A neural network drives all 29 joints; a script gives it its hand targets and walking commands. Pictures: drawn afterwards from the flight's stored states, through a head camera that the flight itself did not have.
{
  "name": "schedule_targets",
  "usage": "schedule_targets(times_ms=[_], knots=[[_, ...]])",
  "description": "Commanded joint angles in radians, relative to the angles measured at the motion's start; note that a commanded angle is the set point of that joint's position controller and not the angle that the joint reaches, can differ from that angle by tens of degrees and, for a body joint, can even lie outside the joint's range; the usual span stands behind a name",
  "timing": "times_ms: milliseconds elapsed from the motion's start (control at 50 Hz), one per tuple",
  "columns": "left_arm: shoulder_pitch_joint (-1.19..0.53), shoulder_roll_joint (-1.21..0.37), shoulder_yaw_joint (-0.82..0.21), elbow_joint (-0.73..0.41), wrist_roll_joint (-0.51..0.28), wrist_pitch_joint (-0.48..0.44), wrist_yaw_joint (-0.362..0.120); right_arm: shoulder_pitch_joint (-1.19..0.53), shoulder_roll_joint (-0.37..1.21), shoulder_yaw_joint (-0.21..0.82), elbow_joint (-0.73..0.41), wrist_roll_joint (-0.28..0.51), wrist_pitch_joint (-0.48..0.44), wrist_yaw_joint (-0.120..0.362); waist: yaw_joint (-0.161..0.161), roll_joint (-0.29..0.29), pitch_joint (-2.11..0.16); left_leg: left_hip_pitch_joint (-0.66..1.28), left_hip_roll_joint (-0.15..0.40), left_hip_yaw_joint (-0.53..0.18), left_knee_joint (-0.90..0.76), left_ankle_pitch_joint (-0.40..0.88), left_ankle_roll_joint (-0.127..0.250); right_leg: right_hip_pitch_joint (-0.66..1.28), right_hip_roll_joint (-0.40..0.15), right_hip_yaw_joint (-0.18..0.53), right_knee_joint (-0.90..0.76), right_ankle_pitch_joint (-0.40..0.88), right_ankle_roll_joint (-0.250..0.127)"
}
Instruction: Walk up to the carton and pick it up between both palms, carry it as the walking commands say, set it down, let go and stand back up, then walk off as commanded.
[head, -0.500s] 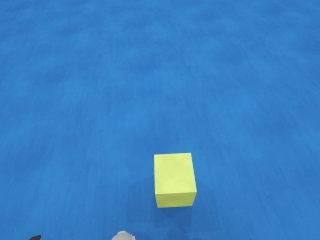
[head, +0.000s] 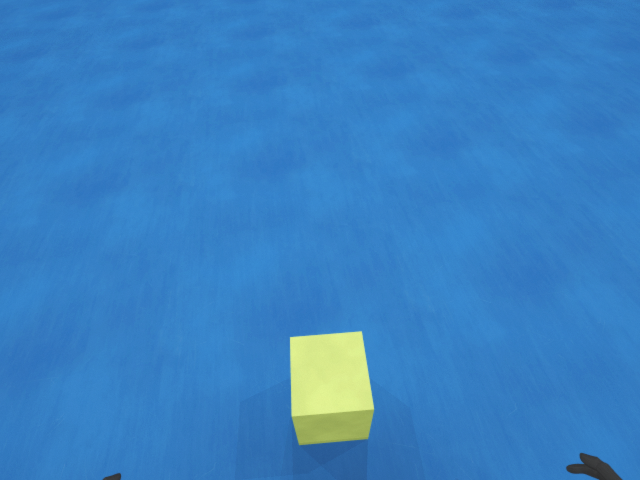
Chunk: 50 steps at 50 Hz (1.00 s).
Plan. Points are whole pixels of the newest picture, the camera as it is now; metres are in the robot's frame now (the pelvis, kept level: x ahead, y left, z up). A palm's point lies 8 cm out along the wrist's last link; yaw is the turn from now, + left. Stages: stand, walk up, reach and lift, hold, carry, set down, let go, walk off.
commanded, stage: walk up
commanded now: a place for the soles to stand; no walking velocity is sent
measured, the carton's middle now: (329, 389) +0.48 +0.04 -0.63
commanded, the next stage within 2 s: none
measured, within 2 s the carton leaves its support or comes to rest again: neither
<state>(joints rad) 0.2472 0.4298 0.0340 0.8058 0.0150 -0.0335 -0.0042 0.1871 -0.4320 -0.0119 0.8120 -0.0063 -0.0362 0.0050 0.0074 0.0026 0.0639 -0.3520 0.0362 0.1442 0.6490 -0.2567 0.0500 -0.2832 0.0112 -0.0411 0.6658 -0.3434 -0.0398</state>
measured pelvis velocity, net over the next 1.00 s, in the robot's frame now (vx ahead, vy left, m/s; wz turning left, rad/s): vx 0.04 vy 0.01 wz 0.08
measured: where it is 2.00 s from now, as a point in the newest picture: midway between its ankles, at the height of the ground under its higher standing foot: outside the picture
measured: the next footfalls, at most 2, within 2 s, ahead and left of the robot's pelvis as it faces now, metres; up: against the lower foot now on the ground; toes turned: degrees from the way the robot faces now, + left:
none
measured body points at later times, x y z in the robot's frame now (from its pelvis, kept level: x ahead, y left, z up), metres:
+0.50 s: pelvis +0.02 -0.01 +0.02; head +0.03 -0.01 +0.47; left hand +0.15 +0.32 -0.08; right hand +0.15 -0.33 -0.09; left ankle +0.06 +0.09 -0.72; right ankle +0.02 -0.11 -0.72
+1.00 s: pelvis +0.04 +0.01 +0.02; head +0.06 +0.03 +0.47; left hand +0.11 +0.35 -0.10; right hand +0.18 -0.30 -0.08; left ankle +0.06 +0.09 -0.72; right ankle +0.02 -0.11 -0.72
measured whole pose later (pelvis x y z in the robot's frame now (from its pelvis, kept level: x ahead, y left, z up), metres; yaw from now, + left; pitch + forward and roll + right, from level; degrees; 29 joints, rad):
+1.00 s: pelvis +0.04 +0.01 +0.02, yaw +4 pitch -1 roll -1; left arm 0.10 0.42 0.03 1.02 0.01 -0.02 0.00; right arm 0.07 -0.41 -0.01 1.02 -0.02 0.00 0.03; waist 0.00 -0.01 0.06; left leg -0.23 -0.03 0.08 0.40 -0.16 0.07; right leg -0.12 -0.03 -0.11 0.38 -0.25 0.00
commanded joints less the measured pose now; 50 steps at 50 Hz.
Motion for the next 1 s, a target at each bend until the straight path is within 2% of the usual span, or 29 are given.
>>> schedule_targets(times_ms=[0,20,60,80,120,140,160,200,220,260,280,300,340,360,380,460,540,580,620,660,680,700,760,780,840,860,880,960,980], knots=[[-0.055,0.179,0.035,0.005,-0.004,-0.028,0.008,-0.064,-0.196,-0.057,-0.007,-0.007,0.004,0.018,-0.01,0.044,0.041,0.042,0.116,-0.246,-0.253,-0.191,0.027,-0.105,-0.109,0.143,-0.237,-0.126,-0.044],[-0.051,0.18,0.033,0.0,-0.002,-0.027,0.005,-0.065,-0.202,-0.054,-0.007,-0.007,0.003,0.02,-0.011,0.02,-0.008,0.066,0.128,-0.248,-0.258,-0.182,0.029,-0.066,-0.106,0.152,-0.252,-0.119,-0.046],[-0.083,0.192,0.034,0.025,-0.001,-0.028,0.005,-0.063,-0.186,-0.051,0.015,-0.003,0.003,0.023,-0.014,0.048,-0.051,0.08,0.105,-0.222,-0.242,-0.15,0.013,-0.027,-0.115,0.137,-0.243,-0.096,-0.045],[-0.077,0.195,0.035,0.031,0.004,-0.03,0.007,-0.078,-0.188,-0.047,0.015,-0.003,0.005,0.023,0.003,0.01,-0.07,0.096,0.105,-0.221,-0.219,-0.1,0.016,-0.01,-0.12,0.139,-0.261,-0.014,-0.043],[-0.089,0.189,0.037,0.038,0.003,-0.036,0.01,-0.066,-0.163,-0.04,0.042,0.009,0.008,0.027,-0.008,-0.055,-0.072,0.108,0.083,-0.19,-0.179,0.024,0.003,0.02,-0.16,0.167,-0.295,0.071,-0.044],[-0.113,0.195,0.034,0.041,-0.002,-0.035,0.012,-0.061,-0.164,-0.034,0.051,0.012,0.005,0.027,-0.024,-0.12,-0.07,0.131,0.082,-0.171,-0.184,0.092,0.0,0.022,-0.162,0.156,-0.291,0.104,-0.043],[-0.114,0.191,0.036,0.042,-0.003,-0.033,0.013,-0.057,-0.185,-0.04,0.051,0.012,0.006,0.028,-0.017,-0.068,-0.122,0.164,0.077,-0.151,-0.174,0.137,0.0,0.049,-0.167,0.144,-0.269,0.145,-0.048],[-0.13,0.181,0.027,0.06,-0.006,-0.028,0.015,-0.066,-0.177,-0.033,0.061,0.01,0.006,0.024,-0.015,-0.074,-0.082,0.177,0.092,-0.183,-0.189,0.192,0.006,0.027,-0.149,0.11,-0.267,0.22,-0.028],[-0.128,0.186,0.021,0.066,-0.007,-0.024,0.017,-0.093,-0.189,-0.04,0.065,0.008,0.011,0.022,-0.014,-0.035,-0.061,0.194,0.092,-0.171,-0.203,0.175,0.003,0.006,-0.157,0.112,-0.282,0.204,-0.022],[-0.149,0.191,0.025,0.064,-0.008,-0.025,0.019,-0.064,-0.187,-0.039,0.084,0.006,0.018,0.023,-0.019,-0.044,-0.087,0.207,0.093,-0.158,-0.199,0.258,0.014,0.052,-0.156,0.106,-0.27,0.265,-0.025],[-0.136,0.197,0.029,0.073,-0.012,-0.025,0.018,-0.086,-0.194,-0.037,0.079,0.008,0.019,0.023,-0.005,-0.016,-0.091,0.21,0.09,-0.165,-0.18,0.25,0.018,0.038,-0.163,0.118,-0.281,0.257,-0.019],[-0.144,0.181,0.026,0.084,-0.006,-0.026,0.022,-0.086,-0.164,-0.034,0.091,0.008,0.021,0.02,-0.01,-0.044,-0.057,0.187,0.087,-0.174,-0.205,0.259,0.007,0.053,-0.159,0.118,-0.293,0.299,-0.018],[-0.17,0.188,0.026,0.092,-0.01,-0.017,0.023,-0.095,-0.171,-0.036,0.096,0.006,0.022,0.023,-0.014,0.016,-0.087,0.182,0.08,-0.151,-0.217,0.21,0.0,0.087,-0.166,0.1,-0.281,0.246,-0.02],[-0.177,0.181,0.031,0.098,-0.011,-0.015,0.021,-0.106,-0.156,-0.03,0.108,0.006,0.026,0.025,-0.002,-0.023,-0.08,0.172,0.087,-0.173,-0.222,0.224,0.011,0.082,-0.156,0.08,-0.293,0.188,-0.011],[-0.18,0.179,0.025,0.093,-0.009,-0.014,0.021,-0.107,-0.164,-0.03,0.107,0.011,0.024,0.025,-0.01,0.018,-0.086,0.199,0.102,-0.191,-0.24,0.221,0.005,0.089,-0.155,0.095,-0.314,0.195,-0.012],[-0.217,0.181,0.024,0.108,-0.002,-0.008,0.017,-0.119,-0.18,-0.041,0.136,-0.001,0.031,0.023,-0.019,-0.01,-0.05,0.177,0.084,-0.181,-0.267,0.115,-0.005,0.058,-0.171,0.099,-0.353,0.112,-0.022],[-0.204,0.171,0.016,0.128,0.001,-0.012,0.019,-0.14,-0.175,-0.041,0.139,-0.007,0.026,0.023,-0.02,0.026,-0.051,0.189,0.088,-0.207,-0.278,0.159,0.004,0.081,-0.151,0.072,-0.345,0.157,-0.01],[-0.216,0.171,0.023,0.123,0.002,-0.012,0.015,-0.138,-0.175,-0.037,0.149,-0.005,0.027,0.027,-0.016,-0.048,-0.08,0.196,0.093,-0.213,-0.291,0.122,0.005,0.104,-0.166,0.082,-0.372,0.121,-0.013],[-0.22,0.179,0.02,0.138,-0.002,-0.009,0.016,-0.135,-0.185,-0.042,0.156,-0.01,0.027,0.025,-0.017,0.0,-0.112,0.233,0.081,-0.198,-0.272,0.177,-0.002,0.115,-0.164,0.085,-0.365,0.165,-0.01],[-0.217,0.173,0.027,0.133,-0.005,-0.007,0.014,-0.112,-0.185,-0.039,0.168,-0.002,0.029,0.022,-0.01,-0.035,-0.102,0.203,0.08,-0.206,-0.268,0.228,0.0,0.144,-0.156,0.062,-0.349,0.207,-0.012],[-0.229,0.177,0.028,0.144,-0.005,-0.005,0.013,-0.121,-0.184,-0.038,0.167,0.003,0.028,0.023,-0.014,-0.021,-0.068,0.185,0.085,-0.212,-0.282,0.225,-0.004,0.121,-0.158,0.042,-0.34,0.18,-0.011],[-0.207,0.163,0.023,0.143,-0.006,0.0,0.013,-0.138,-0.177,-0.038,0.159,-0.002,0.026,0.022,-0.015,-0.036,-0.106,0.201,0.087,-0.224,-0.296,0.139,0.001,0.144,-0.138,0.037,-0.336,0.154,-0.008],[-0.173,0.147,0.024,0.159,-0.005,0.004,0.01,-0.18,-0.182,-0.033,0.156,-0.014,0.028,0.024,0.009,0.053,-0.041,0.13,0.099,-0.255,-0.349,0.023,0.008,0.124,-0.128,0.048,-0.343,0.08,-0.009],[-0.202,0.162,0.018,0.161,0.001,0.002,0.009,-0.169,-0.17,-0.032,0.16,-0.012,0.025,0.022,-0.003,-0.008,-0.032,0.138,0.101,-0.265,-0.358,0.051,0.002,0.127,-0.139,0.023,-0.335,0.092,-0.011],[-0.173,0.171,0.03,0.163,-0.003,0.0,0.009,-0.162,-0.183,-0.04,0.158,-0.011,0.028,0.023,-0.003,0.052,-0.063,0.15,0.109,-0.278,-0.354,0.103,0.005,0.135,-0.138,0.043,-0.329,0.108,-0.007],[-0.184,0.15,0.02,0.164,-0.005,0.003,0.008,-0.15,-0.183,-0.039,0.163,-0.008,0.025,0.024,-0.012,0.048,-0.096,0.163,0.11,-0.299,-0.365,0.069,0.011,0.157,-0.123,0.037,-0.346,0.098,-0.004],[-0.166,0.164,0.026,0.173,-0.002,0.004,0.008,-0.184,-0.166,-0.032,0.156,-0.009,0.027,0.024,0.01,0.01,-0.098,0.167,0.117,-0.303,-0.367,0.071,0.016,0.165,-0.12,0.044,-0.347,0.112,-0.008],[-0.171,0.157,0.015,0.177,-0.005,-0.001,0.012,-0.158,-0.176,-0.035,0.162,-0.004,0.021,0.017,-0.014,0.022,-0.093,0.216,0.101,-0.278,-0.337,0.2,0.0,0.142,-0.143,0.038,-0.349,0.202,-0.002],[-0.154,0.159,0.019,0.191,-0.005,-0.005,0.014,-0.164,-0.169,-0.036,0.157,-0.01,0.023,0.018,-0.006,0.046,-0.144,0.247,0.102,-0.266,-0.313,0.266,0.004,0.162,-0.142,0.043,-0.353,0.214,-0.003]])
